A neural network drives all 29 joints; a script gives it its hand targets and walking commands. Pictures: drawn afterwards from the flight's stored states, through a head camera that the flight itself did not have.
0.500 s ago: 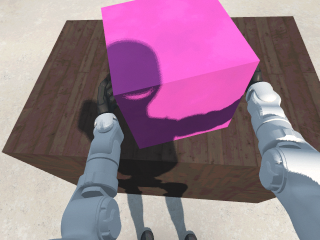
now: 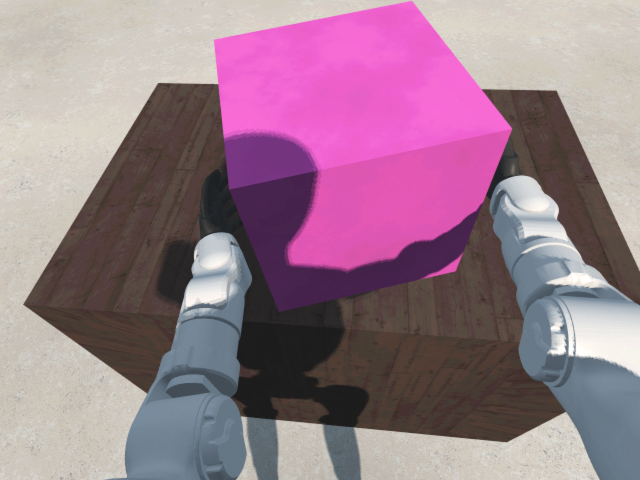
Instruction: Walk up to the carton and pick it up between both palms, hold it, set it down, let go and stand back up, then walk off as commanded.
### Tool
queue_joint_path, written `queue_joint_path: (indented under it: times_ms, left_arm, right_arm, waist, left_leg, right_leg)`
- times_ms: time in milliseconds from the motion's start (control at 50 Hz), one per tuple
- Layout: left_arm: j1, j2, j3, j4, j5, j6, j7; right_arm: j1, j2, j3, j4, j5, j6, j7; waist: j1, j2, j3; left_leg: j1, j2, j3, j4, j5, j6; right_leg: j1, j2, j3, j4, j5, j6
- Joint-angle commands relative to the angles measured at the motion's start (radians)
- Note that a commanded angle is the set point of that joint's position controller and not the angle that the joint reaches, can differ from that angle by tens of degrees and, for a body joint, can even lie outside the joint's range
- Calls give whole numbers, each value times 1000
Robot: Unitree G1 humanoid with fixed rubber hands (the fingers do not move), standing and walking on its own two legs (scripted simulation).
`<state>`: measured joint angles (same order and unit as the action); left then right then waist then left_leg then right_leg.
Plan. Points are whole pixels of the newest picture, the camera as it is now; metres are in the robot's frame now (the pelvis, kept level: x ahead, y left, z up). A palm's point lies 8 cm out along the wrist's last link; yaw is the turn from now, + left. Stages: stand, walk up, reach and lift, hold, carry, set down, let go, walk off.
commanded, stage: reach and lift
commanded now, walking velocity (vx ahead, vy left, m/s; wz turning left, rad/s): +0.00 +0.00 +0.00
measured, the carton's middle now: (342, 163) +0.51 +0.03 +0.10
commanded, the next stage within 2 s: none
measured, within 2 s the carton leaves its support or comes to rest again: neither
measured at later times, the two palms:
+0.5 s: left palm (217, 205) +0.41 +0.18 +0.12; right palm (509, 148) +0.48 -0.17 +0.15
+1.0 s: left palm (154, 217) +0.35 +0.22 +0.16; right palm (500, 156) +0.41 -0.13 +0.20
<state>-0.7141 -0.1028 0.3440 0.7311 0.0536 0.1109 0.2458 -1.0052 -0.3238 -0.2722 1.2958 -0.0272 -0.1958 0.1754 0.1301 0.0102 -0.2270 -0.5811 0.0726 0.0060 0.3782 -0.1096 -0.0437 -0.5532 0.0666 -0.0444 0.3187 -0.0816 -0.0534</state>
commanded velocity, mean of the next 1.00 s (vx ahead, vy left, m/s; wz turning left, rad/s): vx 0.00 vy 0.00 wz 0.00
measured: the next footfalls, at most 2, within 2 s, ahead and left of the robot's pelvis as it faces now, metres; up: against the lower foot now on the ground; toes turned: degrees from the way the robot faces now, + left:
none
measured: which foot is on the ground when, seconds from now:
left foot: down 0.00-1.00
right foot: down 0.00-1.00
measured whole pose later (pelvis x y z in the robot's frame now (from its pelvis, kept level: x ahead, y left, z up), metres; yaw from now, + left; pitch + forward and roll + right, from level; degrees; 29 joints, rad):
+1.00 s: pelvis -0.02 +0.00 +0.01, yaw +0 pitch +3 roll -1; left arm -0.82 0.01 0.35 0.76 0.07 0.36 0.19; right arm -1.04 -0.26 -0.23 1.30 -0.03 0.05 0.05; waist 0.13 -0.04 -0.16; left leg -0.31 0.07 0.01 0.38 -0.11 -0.04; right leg -0.29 0.06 -0.04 0.32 -0.09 -0.05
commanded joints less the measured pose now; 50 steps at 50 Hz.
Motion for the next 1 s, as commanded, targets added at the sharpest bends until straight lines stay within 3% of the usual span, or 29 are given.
queue_joint_path:
  times_ms: [0, 100, 240, 300, 360, 420, 560, 660, 740, 800, 860, 900, 980]
  left_arm:
    - [-911, -381, -258, -143, 80, -48, -129]
    - [-899, -419, -330, -183, 45, -25, -121]
    - [-840, -456, -396, -242, -6, 16, -135]
    - [-812, -444, -376, -236, -8, 39, -155]
    - [-789, -408, -324, -212, 7, 62, -184]
    - [-801, -393, -290, -220, 22, 79, -204]
    - [-862, -392, -281, -294, 22, 105, -201]
    - [-939, -393, -294, -319, 8, 116, -199]
    - [-996, -376, -289, -275, 13, 125, -207]
    - [-1037, -347, -270, -199, 29, 136, -220]
    - [-1079, -290, -222, -106, 58, 162, -241]
    - [-1097, -257, -205, -75, 65, 183, -257]
    - [-1108, -257, -227, -60, 50, 204, -271]
  right_arm:
    - [-708, 405, 57, 7, -131, 2, 157]
    - [-712, 417, 92, -41, -99, 15, 153]
    - [-695, 453, 233, -120, 5, 50, 127]
    - [-682, 487, 290, -139, 47, 71, 105]
    - [-669, 536, 325, -166, 71, 90, 76]
    - [-675, 583, 335, -204, 89, 102, 56]
    - [-740, 640, 355, -277, 113, 115, 48]
    - [-777, 664, 320, -281, 101, 128, 41]
    - [-784, 662, 251, -237, 71, 149, 34]
    - [-783, 655, 178, -178, 38, 173, 32]
    - [-770, 649, 80, -112, -9, 209, 40]
    - [-769, 640, 28, -106, -29, 232, 48]
    - [-777, 611, -39, -147, -52, 255, 48]
  waist:
    - [52, -112, -650]
    - [42, -79, -764]
    - [29, -83, -797]
    - [14, -106, -717]
    - [-2, -148, -600]
    - [-10, -164, -541]
    - [11, -151, -609]
    - [-2, -129, -646]
    - [-27, -121, -570]
    - [-49, -114, -424]
    - [-64, -108, -223]
    - [-79, -102, -159]
    - [-132, -52, -224]
  left_leg:
    - [251, -45, 101, -74, 71, 22]
    - [305, -46, 84, -39, 164, 5]
    - [321, -63, 59, 11, 367, -16]
    - [292, -75, 56, 4, 380, -9]
    - [265, -86, 54, -29, 313, 7]
    - [258, -89, 48, -62, 260, 16]
    - [272, -92, 43, -85, 264, 16]
    - [282, -94, 46, -82, 242, 14]
    - [290, -94, 53, -91, 166, 20]
    - [277, -93, 61, -118, 26, 32]
    - [241, -91, 70, -146, -133, 52]
    - [232, -93, 76, -149, -186, 60]
    - [233, -104, 70, -145, -238, 57]
  right_leg:
    - [401, -28, -39, 39, 83, 58]
    - [407, -16, -53, 55, 210, 54]
    - [551, -13, -42, 116, 569, 76]
    - [654, -29, -27, 143, 717, 102]
    - [739, -60, -11, 147, 818, 138]
    - [779, -80, 0, 142, 858, 159]
    - [803, -78, 11, 131, 840, 160]
    - [782, -68, 8, 113, 715, 147]
    - [732, -65, 4, 75, 495, 130]
    - [666, -70, 7, 33, 226, 116]
    - [573, -77, 14, -21, -152, 91]
    - [527, -77, 13, -45, -312, 73]
    - [506, -74, 6, -53, -345, 59]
